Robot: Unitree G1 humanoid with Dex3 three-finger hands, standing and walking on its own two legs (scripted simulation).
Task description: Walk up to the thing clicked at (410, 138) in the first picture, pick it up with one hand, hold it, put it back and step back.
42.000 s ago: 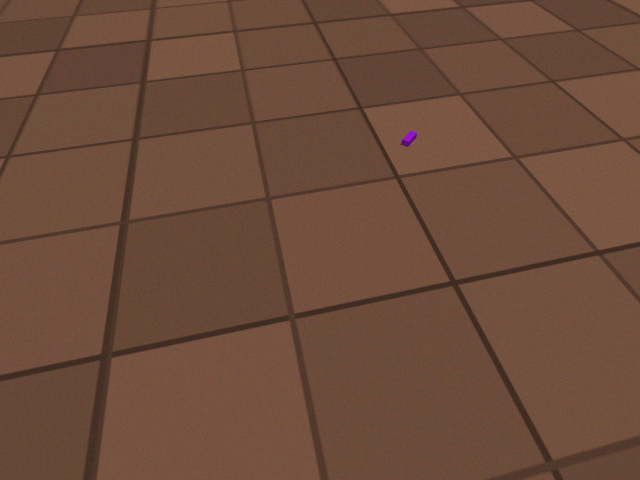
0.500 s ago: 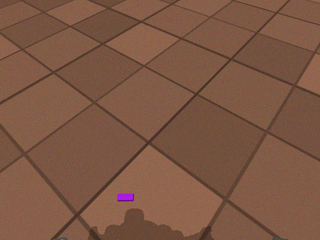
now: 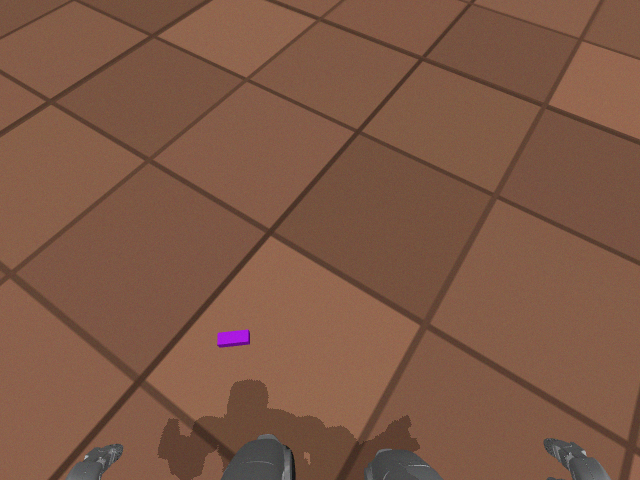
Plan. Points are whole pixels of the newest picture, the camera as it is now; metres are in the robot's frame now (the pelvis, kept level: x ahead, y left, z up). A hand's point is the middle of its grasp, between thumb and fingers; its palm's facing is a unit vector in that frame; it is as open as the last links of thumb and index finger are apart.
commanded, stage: step back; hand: left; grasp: from above
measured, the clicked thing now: (233, 338) +0.50 +0.28 -0.74
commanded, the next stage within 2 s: none
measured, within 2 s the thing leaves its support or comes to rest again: neither
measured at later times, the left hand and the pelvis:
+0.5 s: hand out of the picture -0.03 +0.27 -0.14, palm faces +0.05 -0.93 -0.37, open 7.4 cm; pelvis -0.13 -0.01 +0.01, yaw +4 degrees
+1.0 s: hand out of the picture -0.22 +0.22 -0.12, palm faces +0.02 -0.90 -0.44, open 7.4 cm; pelvis -0.29 -0.06 +0.01, yaw +2 degrees
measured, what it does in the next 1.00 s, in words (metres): walks backwards: right foot, then left foot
